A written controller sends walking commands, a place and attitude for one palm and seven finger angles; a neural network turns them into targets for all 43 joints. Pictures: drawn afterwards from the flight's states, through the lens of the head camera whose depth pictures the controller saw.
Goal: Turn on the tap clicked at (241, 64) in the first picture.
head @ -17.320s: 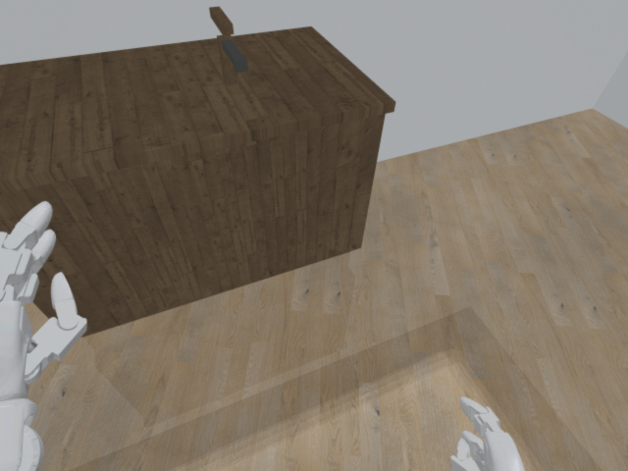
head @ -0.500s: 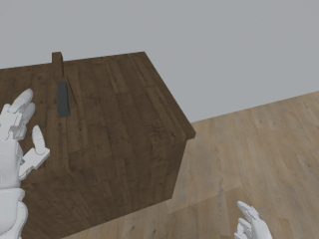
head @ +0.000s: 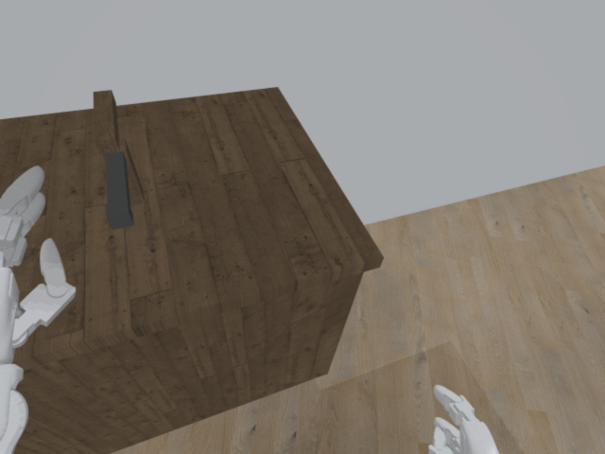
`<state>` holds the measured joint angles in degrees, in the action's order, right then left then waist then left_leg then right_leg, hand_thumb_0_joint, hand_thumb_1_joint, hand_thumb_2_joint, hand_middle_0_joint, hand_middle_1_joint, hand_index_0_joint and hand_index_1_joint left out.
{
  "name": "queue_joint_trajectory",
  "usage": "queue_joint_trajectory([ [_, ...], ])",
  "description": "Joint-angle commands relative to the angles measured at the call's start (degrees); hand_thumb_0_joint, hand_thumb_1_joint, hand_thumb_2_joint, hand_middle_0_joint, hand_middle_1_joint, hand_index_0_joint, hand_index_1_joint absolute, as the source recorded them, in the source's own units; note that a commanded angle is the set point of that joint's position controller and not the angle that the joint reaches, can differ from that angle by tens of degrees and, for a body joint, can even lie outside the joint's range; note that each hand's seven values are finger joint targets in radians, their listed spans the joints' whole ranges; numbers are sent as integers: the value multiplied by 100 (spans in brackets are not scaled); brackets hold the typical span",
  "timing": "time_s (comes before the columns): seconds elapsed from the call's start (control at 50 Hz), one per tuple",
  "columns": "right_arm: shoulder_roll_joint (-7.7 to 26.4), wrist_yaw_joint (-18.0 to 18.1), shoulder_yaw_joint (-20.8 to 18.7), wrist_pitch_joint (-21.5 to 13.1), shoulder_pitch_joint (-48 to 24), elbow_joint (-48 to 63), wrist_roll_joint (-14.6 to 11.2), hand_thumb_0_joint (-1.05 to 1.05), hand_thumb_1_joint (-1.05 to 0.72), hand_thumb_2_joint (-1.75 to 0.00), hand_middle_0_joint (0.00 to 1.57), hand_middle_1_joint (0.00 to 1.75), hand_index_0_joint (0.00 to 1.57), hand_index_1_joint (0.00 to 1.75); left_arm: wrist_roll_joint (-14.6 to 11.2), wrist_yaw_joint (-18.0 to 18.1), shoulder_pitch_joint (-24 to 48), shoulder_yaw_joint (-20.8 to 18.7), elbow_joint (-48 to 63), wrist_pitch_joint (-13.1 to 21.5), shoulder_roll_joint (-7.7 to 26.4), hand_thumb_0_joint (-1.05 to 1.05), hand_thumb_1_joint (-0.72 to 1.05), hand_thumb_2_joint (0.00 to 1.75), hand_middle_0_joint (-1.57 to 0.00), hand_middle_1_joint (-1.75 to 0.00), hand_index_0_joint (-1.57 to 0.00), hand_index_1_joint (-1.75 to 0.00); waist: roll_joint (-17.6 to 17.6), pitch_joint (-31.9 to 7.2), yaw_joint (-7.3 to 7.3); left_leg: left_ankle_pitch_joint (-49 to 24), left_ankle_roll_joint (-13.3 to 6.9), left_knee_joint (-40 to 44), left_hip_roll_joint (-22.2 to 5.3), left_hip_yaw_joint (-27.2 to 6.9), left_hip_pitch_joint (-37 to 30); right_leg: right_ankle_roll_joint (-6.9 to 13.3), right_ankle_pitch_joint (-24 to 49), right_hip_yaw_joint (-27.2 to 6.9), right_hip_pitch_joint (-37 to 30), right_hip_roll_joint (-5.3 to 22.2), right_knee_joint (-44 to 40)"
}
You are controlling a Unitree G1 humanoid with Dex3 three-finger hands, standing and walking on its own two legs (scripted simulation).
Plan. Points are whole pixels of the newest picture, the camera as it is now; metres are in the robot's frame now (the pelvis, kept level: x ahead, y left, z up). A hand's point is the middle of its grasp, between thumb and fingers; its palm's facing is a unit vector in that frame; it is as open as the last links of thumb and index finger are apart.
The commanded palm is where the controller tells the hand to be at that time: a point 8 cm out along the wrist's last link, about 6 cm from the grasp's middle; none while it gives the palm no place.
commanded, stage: come to a stop and stand still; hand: left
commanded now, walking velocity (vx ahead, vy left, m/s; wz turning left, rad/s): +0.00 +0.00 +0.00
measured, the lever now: (120, 215) +0.39 +0.29 +0.08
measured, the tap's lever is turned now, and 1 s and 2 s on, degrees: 0 0 0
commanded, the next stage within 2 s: look again from close up in 0.56 s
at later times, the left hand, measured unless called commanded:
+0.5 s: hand (94, 271) +0.24 +0.23 +0.16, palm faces +0.40 -0.84 -0.37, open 7.4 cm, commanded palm +0.18 +0.27 +0.18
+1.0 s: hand (101, 276) +0.24 +0.23 +0.16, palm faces +0.38 -0.84 -0.39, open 7.4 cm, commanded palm +0.18 +0.26 +0.18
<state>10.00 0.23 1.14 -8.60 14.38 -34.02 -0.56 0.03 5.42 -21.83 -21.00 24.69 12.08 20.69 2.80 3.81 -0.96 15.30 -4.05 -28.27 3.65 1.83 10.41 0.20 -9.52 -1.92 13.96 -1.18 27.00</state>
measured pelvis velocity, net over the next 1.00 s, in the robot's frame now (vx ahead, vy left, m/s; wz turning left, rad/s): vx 0.03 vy -0.02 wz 0.01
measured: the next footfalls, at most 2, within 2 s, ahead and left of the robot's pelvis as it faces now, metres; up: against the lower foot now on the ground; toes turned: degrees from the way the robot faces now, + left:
none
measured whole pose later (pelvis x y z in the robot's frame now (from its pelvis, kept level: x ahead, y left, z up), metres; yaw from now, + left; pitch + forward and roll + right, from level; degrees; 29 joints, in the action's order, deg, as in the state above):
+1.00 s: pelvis +0.03 -0.02 +0.01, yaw +1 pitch +0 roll -1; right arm 11.7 1.8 0.3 -5.2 12.0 -33.8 -1.0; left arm -2.8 6.3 -25.9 -19.9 26.3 10.6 20.7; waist 0.4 2.5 -0.4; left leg 15.3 -2.2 -24.9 1.6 0.0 9.5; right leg 1.7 -9.7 -0.3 11.9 -3.1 21.8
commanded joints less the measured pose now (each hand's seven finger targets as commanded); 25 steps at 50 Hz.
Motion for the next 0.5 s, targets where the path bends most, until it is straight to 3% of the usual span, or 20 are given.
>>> queue_joint_trajectory([
  [0.0, 885, -3, -373, -353, -666, 912, 0, 0, -90, -90, 20, 30, 20, 30, -85, 71, 579, -371, 1450, 505, 832, 0, 90, 90, -20, -30, -20, -30, -751, -794, -41, -1061, 571, 894, -810, -697, 555, 211, 829, -108, -1101, 258, -174],
  [0.04, 877, -3, -403, -321, -601, 909, -9, 0, -90, -90, 20, 30, 20, 30, -118, 85, 281, -424, 1395, 505, 836, 0, 90, 90, -20, -30, -20, -30, -729, -957, -53, -1320, 534, 819, -829, -681, 291, 215, 971, -136, -1049, 278, -183],
  [0.06, 870, -5, -388, -301, -644, 897, -2, 0, -90, -90, 20, 30, 20, 30, -113, 89, 193, -527, 1422, 488, 923, 0, 90, 90, -20, -30, -20, -30, -888, -1041, -56, -1689, 591, 764, -794, -641, 126, 222, 1132, -115, -999, 270, -146],
  [0.08, 849, -4, -372, -255, -620, 908, 7, 0, -90, -90, 20, 30, 20, 30, -142, 79, 118, -434, 1362, 474, 814, 0, 90, 90, -20, -30, -20, -30, -786, -1072, -45, -1864, 607, 726, -818, -646, 93, 212, 1182, -75, -997, 279, -152],
  [0.2, 825, 73, -394, -90, -702, 989, -26, 0, -90, -90, 20, 30, 20, 30, -237, 111, 26, -593, 1462, 402, 938, 0, 90, 90, -20, -30, -20, -30, -479, -1223, -20, -2341, 632, 521, -833, -627, -92, 250, 1730, -127, -1099, 404, -216],
  [0.26, 831, 110, -381, -61, -809, 992, -41, 0, -90, -90, 20, 30, 20, 30, -246, 115, 90, -586, 1559, 374, 966, 0, 90, 90, -20, -30, -20, -30, -724, -1111, -21, -2141, 609, 581, -797, -586, -154, 249, 1589, -187, -924, 408, -239],
  [0.34, 849, 130, -389, -13, -770, 1013, -32, 0, -90, -90, 20, 30, 20, 30, -258, 139, 139, -448, 1564, 346, 870, 0, 90, 90, -20, -30, -20, -30, -626, -1142, -15, -2019, 543, 590, -815, -637, -88, 242, 1622, -213, -1059, 431, -285],
  [0.36, 829, 146, -374, -12, -858, 996, -31, 0, -90, -90, 20, 30, 20, 30, -251, 158, 121, -568, 1597, 325, 993, 0, 90, 90, -20, -30, -20, -30, -663, -1184, -23, -2050, 533, 548, -801, -586, -189, 241, 1690, -247, -1008, 449, -313],
  [0.38, 849, 146, -366, 12, -800, 988, -8, 0, -90, -90, 20, 30, 20, 30, -264, 148, 122, -406, 1530, 328, 816, 0, 90, 90, -20, -30, -20, -30, -583, -1156, -4, -1996, 525, 568, -783, -610, -142, 248, 1612, -222, -995, 446, -319],
  [0.46, 846, 166, -374, 24, -869, 997, -40, 0, -90, -90, 20, 30, 20, 30, -264, 177, 75, -524, 1494, 276, 954, 0, 90, 90, -20, -30, -20, -30, -645, -1028, -19, -1710, 487, 632, -786, -620, -80, 241, 1467, -294, -935, 466, -406],
  [0.48, 840, 168, -343, 54, -824, 983, -4, 0, -90, -90, 20, 30, 20, 30, -273, 173, 47, -428, 1348, 269, 834, 0, 90, 90, -20, -30, -20, -30, -518, -1015, -13, -1536, 445, 658, -776, -621, -7, 224, 1358, -276, -938, 471, -456],
])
